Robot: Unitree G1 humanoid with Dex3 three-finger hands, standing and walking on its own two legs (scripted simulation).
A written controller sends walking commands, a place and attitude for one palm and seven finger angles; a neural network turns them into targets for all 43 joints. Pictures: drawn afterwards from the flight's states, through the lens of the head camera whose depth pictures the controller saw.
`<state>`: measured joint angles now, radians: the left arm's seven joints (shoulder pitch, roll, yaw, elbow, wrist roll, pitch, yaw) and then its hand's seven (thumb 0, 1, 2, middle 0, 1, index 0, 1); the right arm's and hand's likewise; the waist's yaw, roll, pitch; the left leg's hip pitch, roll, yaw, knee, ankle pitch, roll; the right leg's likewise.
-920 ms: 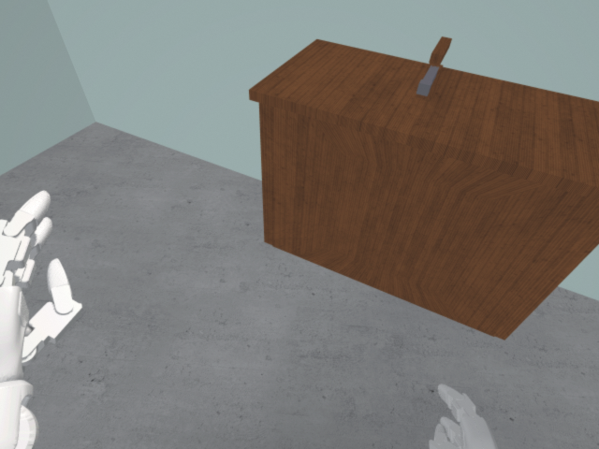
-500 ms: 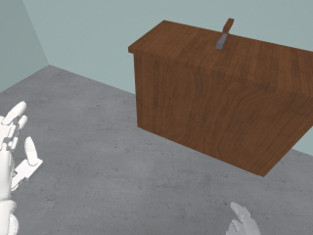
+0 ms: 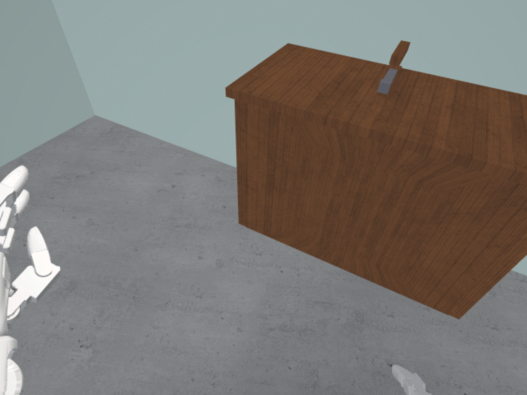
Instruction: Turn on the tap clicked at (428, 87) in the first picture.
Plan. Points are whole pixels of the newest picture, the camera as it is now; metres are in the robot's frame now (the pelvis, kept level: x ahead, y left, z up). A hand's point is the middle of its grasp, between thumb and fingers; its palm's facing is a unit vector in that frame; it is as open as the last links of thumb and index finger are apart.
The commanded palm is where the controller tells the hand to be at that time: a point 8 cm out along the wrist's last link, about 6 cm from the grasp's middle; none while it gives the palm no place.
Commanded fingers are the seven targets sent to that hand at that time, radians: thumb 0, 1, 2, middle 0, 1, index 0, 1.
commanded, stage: walk to a spot facing it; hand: left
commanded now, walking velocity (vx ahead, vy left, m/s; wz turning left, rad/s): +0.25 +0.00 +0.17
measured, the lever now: (384, 86) +0.86 -0.29 +0.10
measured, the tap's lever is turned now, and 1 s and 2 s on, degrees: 0 0 0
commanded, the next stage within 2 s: turn to face it in 0.04 s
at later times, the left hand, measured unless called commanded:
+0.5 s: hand (124, 180) +0.33 +0.21 +0.20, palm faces +0.36 -0.84 -0.41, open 7.4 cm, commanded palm +0.28 +0.25 +0.19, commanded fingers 0.00 0.90 0.90 -0.20 -0.30 -0.20 -0.30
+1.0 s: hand (226, 158) +0.37 +0.08 +0.21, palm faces +0.14 -0.87 -0.48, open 7.4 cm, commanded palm +0.34 +0.13 +0.19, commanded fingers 0.00 0.90 0.90 -0.20 -0.30 -0.20 -0.30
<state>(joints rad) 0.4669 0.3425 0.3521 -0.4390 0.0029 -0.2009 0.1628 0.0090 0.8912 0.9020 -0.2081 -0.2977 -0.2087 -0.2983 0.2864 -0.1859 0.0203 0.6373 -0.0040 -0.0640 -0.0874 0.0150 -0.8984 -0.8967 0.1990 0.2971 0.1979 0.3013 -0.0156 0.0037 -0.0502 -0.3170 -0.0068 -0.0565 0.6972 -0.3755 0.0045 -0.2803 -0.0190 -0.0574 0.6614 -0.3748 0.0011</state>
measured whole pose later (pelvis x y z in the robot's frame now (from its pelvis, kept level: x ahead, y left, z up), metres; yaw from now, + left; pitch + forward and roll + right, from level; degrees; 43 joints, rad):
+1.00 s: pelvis +0.10 -0.08 +0.01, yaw -20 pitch +1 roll +3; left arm 0.52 0.42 0.42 -0.52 -0.05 -0.22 0.15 0.01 0.89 0.90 -0.21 -0.30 -0.22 -0.30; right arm 0.21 -0.26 -0.03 0.58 0.01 0.05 -0.03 0.01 -0.90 -0.90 0.19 0.30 0.19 0.30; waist 0.00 -0.03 -0.01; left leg -0.40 0.02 0.02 0.85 -0.44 -0.06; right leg -0.38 0.12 0.03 0.44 -0.08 -0.14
